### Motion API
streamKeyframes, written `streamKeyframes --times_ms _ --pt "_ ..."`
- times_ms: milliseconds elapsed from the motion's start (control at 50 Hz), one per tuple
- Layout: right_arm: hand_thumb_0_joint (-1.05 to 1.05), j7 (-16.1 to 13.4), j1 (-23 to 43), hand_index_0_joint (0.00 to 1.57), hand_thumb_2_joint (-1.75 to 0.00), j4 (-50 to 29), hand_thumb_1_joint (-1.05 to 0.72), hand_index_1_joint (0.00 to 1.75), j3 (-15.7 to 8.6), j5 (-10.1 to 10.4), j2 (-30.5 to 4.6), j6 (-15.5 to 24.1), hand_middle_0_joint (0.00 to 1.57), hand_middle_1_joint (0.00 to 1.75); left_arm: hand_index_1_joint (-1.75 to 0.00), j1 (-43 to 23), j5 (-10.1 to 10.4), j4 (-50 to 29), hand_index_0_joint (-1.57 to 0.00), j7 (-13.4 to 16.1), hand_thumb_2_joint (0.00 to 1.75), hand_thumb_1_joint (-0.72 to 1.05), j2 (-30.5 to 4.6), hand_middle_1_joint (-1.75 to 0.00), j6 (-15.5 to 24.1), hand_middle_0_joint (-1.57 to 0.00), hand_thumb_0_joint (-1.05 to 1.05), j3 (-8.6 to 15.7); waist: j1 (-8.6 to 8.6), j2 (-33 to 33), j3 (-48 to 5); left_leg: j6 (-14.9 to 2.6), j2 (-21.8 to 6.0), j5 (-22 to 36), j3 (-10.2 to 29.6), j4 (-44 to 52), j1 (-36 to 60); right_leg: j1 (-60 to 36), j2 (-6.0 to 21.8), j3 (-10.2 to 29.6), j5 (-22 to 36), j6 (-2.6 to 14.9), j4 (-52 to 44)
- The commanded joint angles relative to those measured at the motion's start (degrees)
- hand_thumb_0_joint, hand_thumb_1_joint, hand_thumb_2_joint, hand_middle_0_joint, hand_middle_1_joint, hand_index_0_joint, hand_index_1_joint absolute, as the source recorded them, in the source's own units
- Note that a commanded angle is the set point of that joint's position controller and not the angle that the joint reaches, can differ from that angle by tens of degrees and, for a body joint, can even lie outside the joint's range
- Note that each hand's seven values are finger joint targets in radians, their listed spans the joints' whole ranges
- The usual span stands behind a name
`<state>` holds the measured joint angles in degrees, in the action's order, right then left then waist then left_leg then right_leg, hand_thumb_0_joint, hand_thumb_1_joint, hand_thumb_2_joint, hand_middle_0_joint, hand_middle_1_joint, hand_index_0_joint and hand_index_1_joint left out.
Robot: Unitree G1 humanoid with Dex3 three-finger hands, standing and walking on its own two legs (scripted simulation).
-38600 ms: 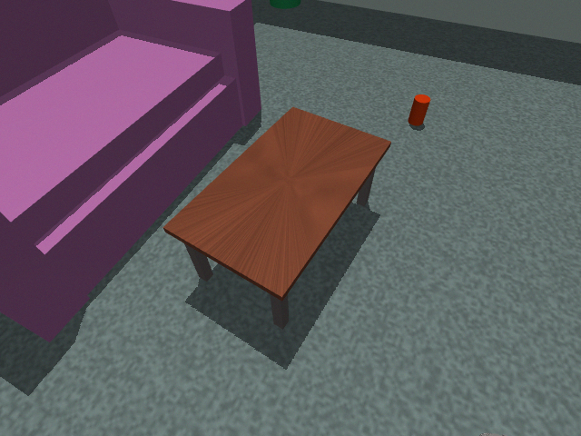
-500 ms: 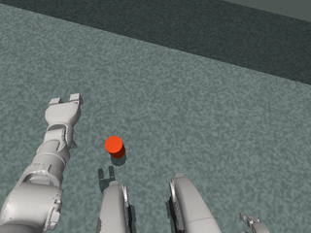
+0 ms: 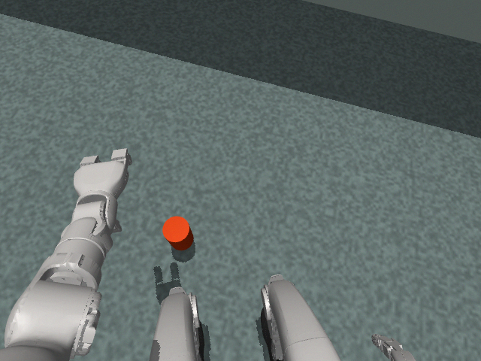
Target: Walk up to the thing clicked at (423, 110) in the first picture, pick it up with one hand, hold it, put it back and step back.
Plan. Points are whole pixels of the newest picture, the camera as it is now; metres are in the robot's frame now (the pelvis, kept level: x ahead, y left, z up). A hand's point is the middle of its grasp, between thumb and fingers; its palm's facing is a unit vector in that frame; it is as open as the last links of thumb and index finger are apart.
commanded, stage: go down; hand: left
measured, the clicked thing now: (179, 234) +0.44 +0.14 -0.57
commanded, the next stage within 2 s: none
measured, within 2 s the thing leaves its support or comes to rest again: neither
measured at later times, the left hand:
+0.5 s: hand (115, 197) +0.42 +0.20 -0.10, palm faces -0.44 -0.01 -0.90, open 14.2 cm
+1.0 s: hand (115, 198) +0.41 +0.20 -0.10, palm faces -0.44 -0.01 -0.90, open 14.3 cm
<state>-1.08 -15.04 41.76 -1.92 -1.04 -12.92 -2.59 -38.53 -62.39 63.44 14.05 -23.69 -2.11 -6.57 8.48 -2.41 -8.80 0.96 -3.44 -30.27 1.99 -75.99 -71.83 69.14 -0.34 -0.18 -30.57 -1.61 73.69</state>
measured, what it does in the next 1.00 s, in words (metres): stands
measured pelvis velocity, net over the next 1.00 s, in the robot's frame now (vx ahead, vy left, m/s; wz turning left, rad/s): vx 0.00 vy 0.00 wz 0.00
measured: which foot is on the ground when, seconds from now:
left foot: down 0.00-1.00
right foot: down 0.00-1.00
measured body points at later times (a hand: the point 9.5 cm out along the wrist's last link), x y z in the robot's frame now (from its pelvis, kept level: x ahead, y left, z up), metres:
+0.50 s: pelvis +0.00 +0.00 +0.00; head +0.15 +0.01 +0.43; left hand +0.44 +0.20 -0.05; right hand +0.04 -0.27 -0.12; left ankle +0.04 +0.13 -0.61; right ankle +0.04 -0.14 -0.61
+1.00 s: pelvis +0.00 +0.00 +0.01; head +0.14 +0.01 +0.44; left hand +0.43 +0.20 -0.05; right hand +0.03 -0.27 -0.12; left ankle +0.04 +0.13 -0.61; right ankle +0.04 -0.14 -0.61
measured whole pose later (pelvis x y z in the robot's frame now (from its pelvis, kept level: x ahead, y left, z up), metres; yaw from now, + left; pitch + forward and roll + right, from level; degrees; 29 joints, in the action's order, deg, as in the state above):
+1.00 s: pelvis +0.00 +0.00 +0.01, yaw +0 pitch +25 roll -2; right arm -0.7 -15.9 41.6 -1.8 -1.6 -13.1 -2.3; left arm -39.9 -62.7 66.5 14.8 -22.7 -2.2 -6.6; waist 9.0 -2.5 -8.7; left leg 1.1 -3.3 -29.3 2.0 -73.9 -70.0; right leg 67.5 -0.3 -0.2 -29.8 -1.4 71.9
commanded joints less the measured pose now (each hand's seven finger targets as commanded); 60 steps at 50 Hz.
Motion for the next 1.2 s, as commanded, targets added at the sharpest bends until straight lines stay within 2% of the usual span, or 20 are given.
streamKeyframes --times_ms 0,40,140,200,280,320,380,440,480,540,600,640,700,740,920,980,1020,1080,1160,1180 --pt "0.00 -0.48 -8.11 0.20 -0.91 -2.58 -0.92 0.30 -3.69 0.08 -10.14 0.74 0.20 0.30 -0.87 -19.68 -0.43 -10.06 -0.13 2.18 1.12 -0.59 -11.41 -0.73 0.12 -0.26 0.00 2.53 0.15 -4.16 -28.30 -1.82 1.56 16.28 -0.43 9.44 23.55 -13.18 -1.75 -2.16 15.97 3.30 -10.20" --pt "0.00 -0.34 -8.19 0.20 -0.91 -2.54 -0.92 0.30 -3.31 -0.02 -9.81 0.71 0.20 0.30 -0.85 -17.48 -0.38 -7.30 -0.12 2.17 1.10 -0.61 -9.56 -0.71 -0.15 -0.26 0.00 1.80 0.70 -3.48 -25.65 -1.84 1.65 15.78 -0.30 9.85 22.31 -12.93 -1.73 -2.24 15.63 3.30 -10.53" --pt "0.00 -0.28 -8.28 0.20 -0.91 -2.46 -0.92 0.30 -3.41 -0.13 -10.14 0.86 0.20 0.30 -0.84 -18.54 -0.82 -7.85 -0.13 2.45 1.07 -0.60 -10.80 -0.71 -0.18 -0.26 0.00 2.40 0.72 -3.41 -26.46 -2.02 1.65 15.98 -0.56 9.45 22.18 -13.26 -1.60 -1.97 16.13 3.25 -10.47" --pt "0.00 -0.15 -8.29 0.20 -0.91 -2.54 -0.92 0.30 -3.25 -0.14 -9.77 0.89 0.20 0.30 -0.84 -18.92 -0.63 -6.82 -0.14 2.48 1.07 -0.58 -9.11 -0.71 -0.14 -0.27 0.00 1.53 1.35 -2.04 -25.52 -2.18 1.81 15.32 -0.55 9.42 20.47 -14.09 -1.54 -1.82 16.32 3.04 -10.93" --pt "0.00 -0.07 -8.55 0.20 -0.91 -2.31 -0.92 0.30 -3.58 -0.53 -10.27 1.09 0.20 0.30 -0.83 -21.04 -0.64 -7.91 -0.14 2.48 1.04 -0.57 -9.50 -0.71 0.02 -0.26 0.00 1.67 1.23 -5.11 -27.58 -1.71 1.17 17.10 -0.25 9.45 24.34 -11.44 -1.61 -2.33 16.01 3.41 -9.96" --pt "0.00 -0.02 -8.72 0.20 -0.91 -2.58 -0.92 0.30 -3.45 -0.42 -10.38 0.87 0.20 0.30 -0.82 -21.08 -1.23 -8.13 -0.15 2.81 1.05 -0.57 -11.46 -0.69 -0.02 -0.28 0.00 2.81 0.78 -4.85 -27.76 -1.78 1.46 16.50 -0.47 9.52 23.20 -12.74 -1.56 -2.12 16.06 3.41 -10.17" --pt "0.00 0.13 -8.42 0.20 -0.91 -2.70 -0.92 0.30 -3.44 -0.32 -10.08 0.65 0.20 0.30 -0.82 -18.53 -0.50 -6.18 -0.15 2.49 1.05 -0.57 -8.89 -0.69 -0.43 -0.28 0.00 1.74 1.08 -2.73 -26.55 -1.94 1.63 15.20 -0.46 10.01 22.30 -13.90 -1.53 -1.87 15.64 3.15 -11.44" --pt "0.00 0.05 -8.78 0.20 -0.91 -2.67 -0.92 0.30 -3.72 -0.28 -10.42 0.57 0.20 0.30 -0.81 -20.32 -0.74 -8.22 -0.16 2.52 1.04 -0.57 -11.85 -0.67 -0.28 -0.29 0.00 3.08 0.41 -3.44 -28.94 -1.95 1.74 15.95 -0.84 9.82 22.98 -15.25 -1.46 -1.61 16.62 3.06 -11.27" --pt "0.00 0.25 -9.06 0.20 -0.91 -2.57 -0.92 0.30 -3.36 -0.38 -9.94 0.57 0.20 0.30 -0.81 -20.07 -0.74 -6.62 -0.16 2.37 1.04 -0.57 -8.67 -0.68 -0.34 -0.29 0.00 1.32 1.57 -2.88 -26.40 -2.18 1.78 15.78 -0.76 9.51 21.91 -14.21 -1.40 -1.53 16.78 2.90 -11.62" --pt "0.00 0.18 -9.24 0.20 -0.91 -2.36 -0.92 0.30 -3.45 -0.35 -10.14 0.77 0.20 0.30 -0.81 -18.95 -0.75 -5.72 -0.16 2.48 1.03 -0.56 -10.50 -0.68 -0.02 -0.28 0.00 2.62 0.97 -1.80 -27.18 -2.34 1.91 16.29 -0.97 8.95 20.72 -15.52 -1.26 -1.36 17.68 2.80 -11.15" --pt "0.00 0.23 -9.12 0.20 -0.91 -2.59 -0.92 0.30 -3.59 -0.53 -10.07 0.85 0.20 0.30 -0.82 -21.02 -0.87 -8.29 -0.14 2.51 1.04 -0.58 -9.06 -0.69 0.34 -0.27 0.00 1.71 1.19 -4.53 -27.56 -2.07 1.73 16.12 -0.90 9.28 22.54 -13.35 -1.34 -1.64 16.62 3.13 -10.94" --pt "0.00 0.06 -9.02 0.20 -0.91 -2.69 -0.92 0.30 -3.70 -0.45 -10.58 0.73 0.20 0.30 -0.81 -20.83 -1.42 -8.23 -0.15 2.92 1.03 -0.57 -11.86 -0.68 0.16 -0.28 0.00 3.18 0.57 -4.87 -28.62 -1.85 1.59 16.05 -0.68 9.90 24.29 -13.49 -1.45 -1.88 16.04 3.28 -10.93" --pt "0.00 0.02 -8.60 0.20 -0.91 -2.61 -0.92 0.30 -3.68 -0.50 -10.15 0.70 0.20 0.30 -0.81 -21.31 -0.75 -8.28 -0.15 2.77 1.03 -0.57 -8.91 -0.68 0.01 -0.28 0.00 1.71 1.28 -4.70 -27.27 -1.75 1.39 15.75 -0.42 10.53 24.25 -13.17 -1.61 -2.13 15.74 3.25 -11.50" --pt "0.00 -0.05 -8.88 0.20 -0.91 -2.55 -0.92 0.30 -3.64 -0.35 -10.43 0.72 0.20 0.30 -0.81 -20.39 -0.99 -7.71 -0.15 2.97 1.03 -0.58 -11.03 -0.68 -0.27 -0.27 0.00 2.88 0.82 -3.51 -27.65 -1.90 1.65 15.33 -0.66 10.51 23.27 -14.85 -1.58 -1.91 15.88 3.13 -11.74" --pt "0.00 -0.09 -8.74 0.20 -0.91 -2.69 -0.92 0.30 -3.42 -0.49 -10.12 1.11 0.20 0.30 -0.83 -19.73 -0.65 -4.80 -0.15 2.65 1.02 -0.57 -8.49 -0.71 0.02 -0.27 0.00 1.45 1.54 -2.52 -25.48 -2.13 1.79 14.15 -0.82 10.23 21.58 -13.99 -1.41 -1.70 15.29 2.99 -12.03" --pt "0.00 -0.24 -8.72 0.20 -0.91 -2.71 -0.92 0.30 -3.64 -0.51 -10.29 1.09 0.20 0.30 -0.83 -20.51 -1.11 -6.57 -0.15 3.08 1.03 -0.58 -10.67 -0.71 0.21 -0.26 0.00 2.71 0.76 -3.37 -27.06 -2.08 2.03 13.35 -1.28 10.22 21.66 -14.83 -1.16 -1.29 14.97 3.06 -12.00" --pt "0.00 -0.14 -8.70 0.20 -0.91 -2.72 -0.92 0.30 -3.44 -0.63 -10.24 1.10 0.20 0.30 -0.83 -21.10 -1.11 -7.07 -0.15 2.90 1.03 -0.57 -8.57 -0.70 0.02 -0.27 0.00 1.38 1.52 -5.10 -26.57 -1.76 1.57 14.52 -0.64 10.61 23.81 -12.36 -1.34 -1.84 14.86 3.32 -11.59" --pt "0.00 -0.20 -8.97 0.20 -0.91 -2.55 -0.92 0.30 -3.60 -0.46 -10.67 0.88 0.20 0.30 -0.82 -21.55 -1.31 -7.48 -0.16 3.11 1.02 -0.56 -11.49 -0.70 -0.34 -0.27 0.00 2.78 0.96 -4.39 -28.34 -1.71 1.42 15.96 -0.39 10.87 25.36 -13.83 -1.55 -2.16 15.74 3.29 -11.68" --pt "0.00 -0.12 -8.63 0.20 -0.91 -2.33 -0.92 0.30 -3.31 -0.52 -10.07 0.96 0.20 0.30 -0.82 -20.99 -0.92 -4.61 -0.15 2.89 1.03 -0.58 -8.92 -0.69 -0.52 -0.27 0.00 1.72 1.68 -2.73 -24.83 -1.87 1.58 13.97 -0.48 10.78 21.73 -13.04 -1.53 -1.93 14.69 3.16 -11.97" --pt "0.00 -0.20 -8.87 0.20 -0.91 -2.39 -0.92 0.30 -3.54 -0.49 -10.37 1.09 0.20 0.30 -0.83 -22.37 -0.71 -6.49 -0.13 2.96 1.03 -0.59 -10.40 -0.71 -0.23 -0.25 0.00 2.46 1.15 -3.36 -26.45 -1.73 1.64 13.83 -0.48 11.01 22.82 -13.48 -1.45 -1.91 14.37 3.21 -11.96"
